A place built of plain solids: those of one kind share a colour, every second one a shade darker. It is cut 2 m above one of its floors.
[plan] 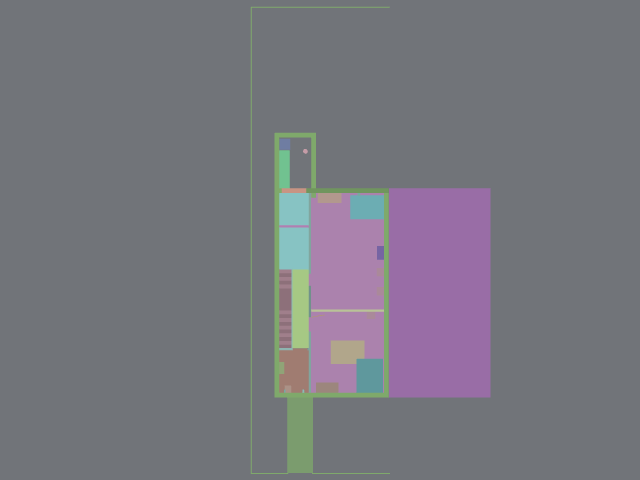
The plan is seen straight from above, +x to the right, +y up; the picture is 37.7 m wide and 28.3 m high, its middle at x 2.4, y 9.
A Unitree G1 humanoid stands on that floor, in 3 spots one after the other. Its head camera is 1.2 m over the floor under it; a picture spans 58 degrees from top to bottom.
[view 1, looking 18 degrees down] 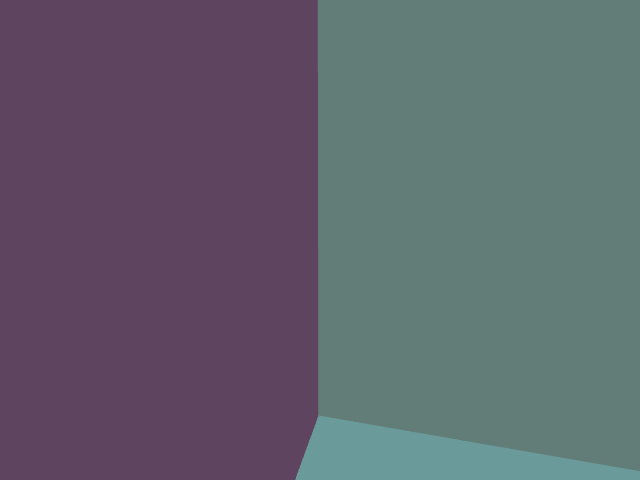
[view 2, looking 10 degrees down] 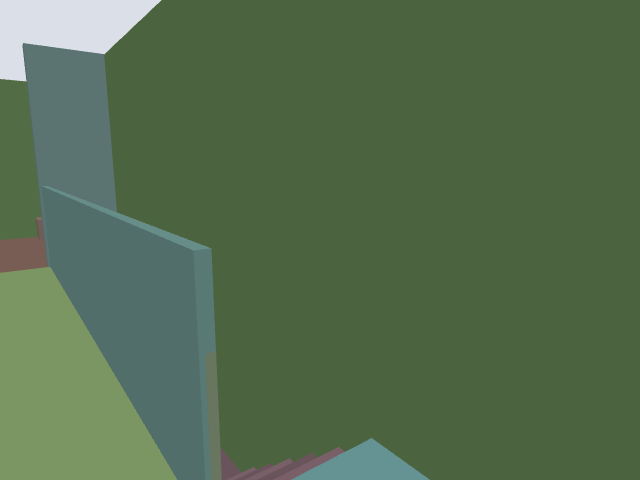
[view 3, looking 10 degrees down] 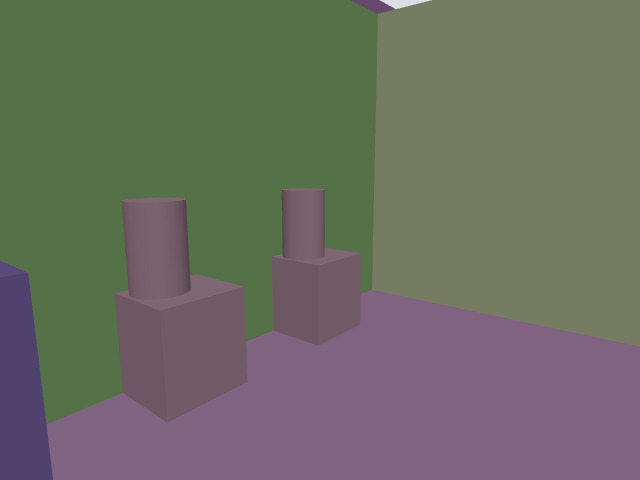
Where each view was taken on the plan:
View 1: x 0.36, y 9.39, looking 14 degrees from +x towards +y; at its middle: landing_wall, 1.50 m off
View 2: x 1.23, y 8.52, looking -127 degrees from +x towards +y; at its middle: wall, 2.08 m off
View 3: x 4.03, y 8.35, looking -51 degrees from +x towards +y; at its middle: nightstand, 2.99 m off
